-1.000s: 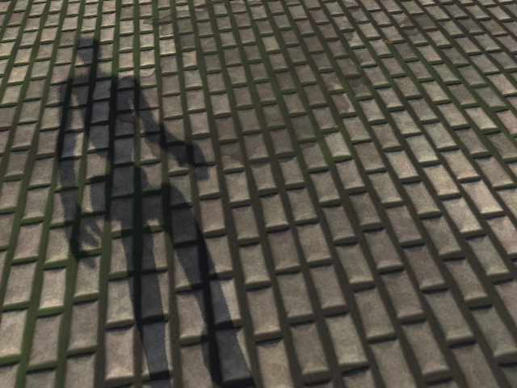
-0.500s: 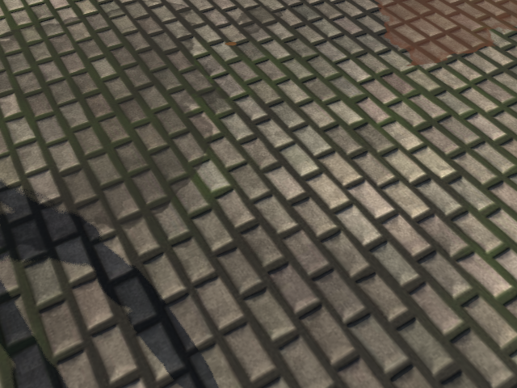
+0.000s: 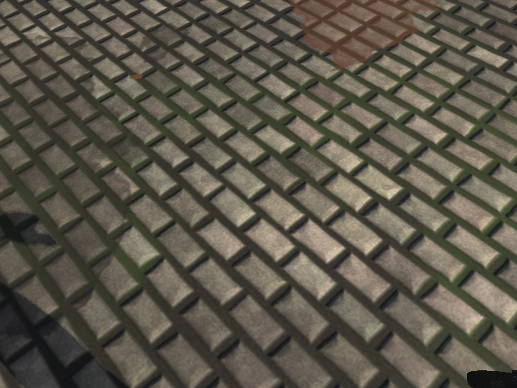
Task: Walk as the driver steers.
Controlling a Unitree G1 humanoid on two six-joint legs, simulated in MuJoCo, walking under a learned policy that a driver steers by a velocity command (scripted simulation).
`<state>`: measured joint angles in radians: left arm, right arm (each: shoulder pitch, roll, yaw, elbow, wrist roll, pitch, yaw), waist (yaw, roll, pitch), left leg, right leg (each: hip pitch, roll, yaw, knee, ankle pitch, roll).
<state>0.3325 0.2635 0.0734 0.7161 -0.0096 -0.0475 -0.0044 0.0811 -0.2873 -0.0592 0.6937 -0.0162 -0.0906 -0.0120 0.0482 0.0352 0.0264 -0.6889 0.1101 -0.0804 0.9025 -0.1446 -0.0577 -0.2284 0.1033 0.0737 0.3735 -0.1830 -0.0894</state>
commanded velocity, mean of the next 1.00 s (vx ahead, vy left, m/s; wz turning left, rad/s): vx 0.50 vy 0.00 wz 0.36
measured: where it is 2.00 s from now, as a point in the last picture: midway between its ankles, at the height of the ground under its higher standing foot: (161, 213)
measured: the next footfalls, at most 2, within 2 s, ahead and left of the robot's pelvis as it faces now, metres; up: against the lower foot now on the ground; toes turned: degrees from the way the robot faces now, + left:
left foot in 0.26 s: +0.32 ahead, +0.16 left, +0.00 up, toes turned +3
right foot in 0.74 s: +0.62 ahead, +0.01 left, +0.00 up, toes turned +22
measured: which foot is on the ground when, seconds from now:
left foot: up 0.00-0.24, down 0.26-0.76, up 0.78-1.00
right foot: down 0.00-0.28, up 0.30-0.72, down 0.74-1.00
